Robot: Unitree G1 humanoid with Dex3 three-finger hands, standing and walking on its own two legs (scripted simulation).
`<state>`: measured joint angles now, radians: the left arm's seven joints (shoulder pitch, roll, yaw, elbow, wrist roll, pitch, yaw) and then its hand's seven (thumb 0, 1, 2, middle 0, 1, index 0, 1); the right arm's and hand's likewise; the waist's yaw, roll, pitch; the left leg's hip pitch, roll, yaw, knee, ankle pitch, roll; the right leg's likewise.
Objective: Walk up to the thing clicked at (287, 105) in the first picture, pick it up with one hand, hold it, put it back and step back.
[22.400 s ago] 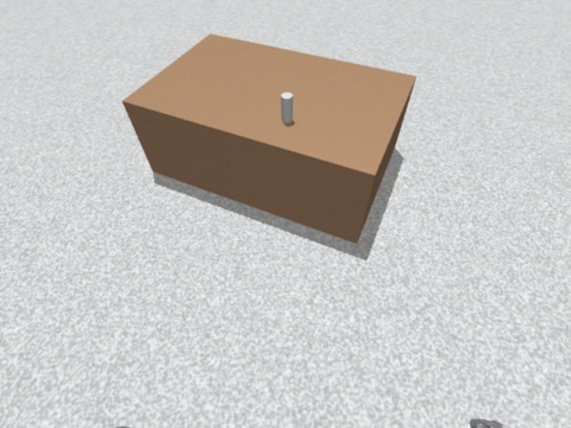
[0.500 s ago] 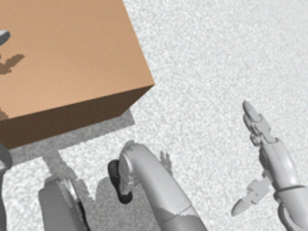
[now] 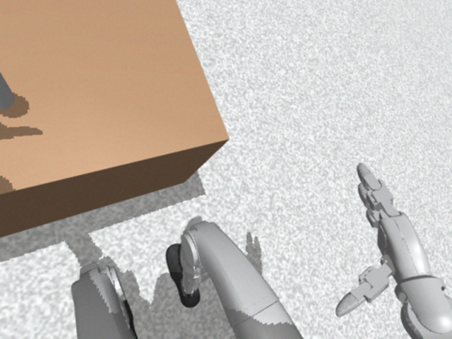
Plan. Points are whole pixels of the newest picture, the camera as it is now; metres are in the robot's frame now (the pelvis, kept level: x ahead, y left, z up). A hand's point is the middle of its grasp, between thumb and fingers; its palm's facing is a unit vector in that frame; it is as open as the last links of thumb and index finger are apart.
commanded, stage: rise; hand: left
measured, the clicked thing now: out of the picture +0.59 +0.19 -0.09
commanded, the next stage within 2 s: home in 0.16 s
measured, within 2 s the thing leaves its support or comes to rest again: neither
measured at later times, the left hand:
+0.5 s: hand out of the picture +0.56 +0.34 +0.14, palm faces +0.42 -0.88 -0.21, open 17.3 cm
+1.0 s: hand out of the picture +0.36 +0.25 +0.10, palm faces +0.23 -0.94 -0.25, open 17.3 cm
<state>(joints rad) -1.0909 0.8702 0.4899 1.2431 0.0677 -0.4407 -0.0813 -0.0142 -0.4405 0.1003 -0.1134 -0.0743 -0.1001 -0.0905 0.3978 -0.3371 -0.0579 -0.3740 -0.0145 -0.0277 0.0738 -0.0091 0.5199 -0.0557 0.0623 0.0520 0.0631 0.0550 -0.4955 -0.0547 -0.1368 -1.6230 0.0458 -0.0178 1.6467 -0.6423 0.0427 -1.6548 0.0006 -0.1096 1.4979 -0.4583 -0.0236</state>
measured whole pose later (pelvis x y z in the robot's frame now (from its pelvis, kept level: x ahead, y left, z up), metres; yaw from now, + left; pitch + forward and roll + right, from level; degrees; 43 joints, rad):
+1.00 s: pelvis +0.07 +0.01 +0.16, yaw +4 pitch +13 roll -2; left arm -0.09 0.29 0.15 0.57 -0.03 0.03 0.08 -0.02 -0.52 0.06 -0.06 -0.05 -0.06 -0.06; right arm 0.40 -0.22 0.04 0.10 0.05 0.12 -0.04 0.01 -0.83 -0.86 0.19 0.29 0.19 0.29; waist -0.05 -0.01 -0.14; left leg -0.66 0.00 0.03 0.93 -0.50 0.04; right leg -0.71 -0.01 -0.06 0.87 -0.38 0.00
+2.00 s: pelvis +0.05 -0.01 +0.16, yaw +5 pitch +7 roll +0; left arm 0.43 0.21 -0.03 0.13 -0.03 0.06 0.11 -0.01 -0.47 0.09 -0.07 -0.06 -0.07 -0.06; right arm 0.44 -0.21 0.02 0.12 0.04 0.04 -0.11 0.01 -0.90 -0.90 0.20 0.30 0.20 0.30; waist 0.01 -0.01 -0.10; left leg -0.58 -0.02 0.03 0.92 -0.47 0.03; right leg -0.66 -0.03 -0.05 0.91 -0.38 -0.02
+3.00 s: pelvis +0.07 +0.00 +0.16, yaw +6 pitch +8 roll -1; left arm 0.46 0.22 -0.03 0.05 -0.01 0.16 0.14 -0.01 -0.54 0.05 -0.06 -0.05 -0.06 -0.05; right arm 0.31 -0.22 0.02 0.48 0.03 -0.05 -0.15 0.01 -0.91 -0.90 0.20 0.30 0.20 0.30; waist -0.02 0.01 -0.09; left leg -0.56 -0.01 0.00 0.92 -0.50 0.03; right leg -0.61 -0.02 -0.08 0.87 -0.40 -0.01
